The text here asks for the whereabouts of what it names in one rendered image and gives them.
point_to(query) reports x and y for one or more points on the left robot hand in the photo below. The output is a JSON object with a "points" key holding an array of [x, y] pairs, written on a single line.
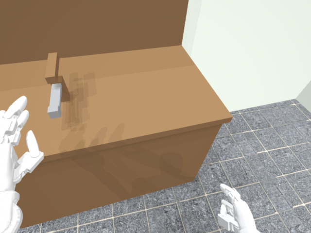
{"points": [[11, 123]]}

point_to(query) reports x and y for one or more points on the right robot hand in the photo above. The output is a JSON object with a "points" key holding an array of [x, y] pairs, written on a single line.
{"points": [[239, 216]]}

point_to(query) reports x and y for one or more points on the left robot forearm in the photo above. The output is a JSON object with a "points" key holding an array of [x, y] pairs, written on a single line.
{"points": [[11, 215]]}

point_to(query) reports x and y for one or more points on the tap lever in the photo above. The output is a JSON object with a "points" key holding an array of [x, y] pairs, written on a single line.
{"points": [[54, 110]]}

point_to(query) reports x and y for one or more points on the counter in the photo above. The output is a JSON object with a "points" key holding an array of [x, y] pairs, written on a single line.
{"points": [[138, 116]]}

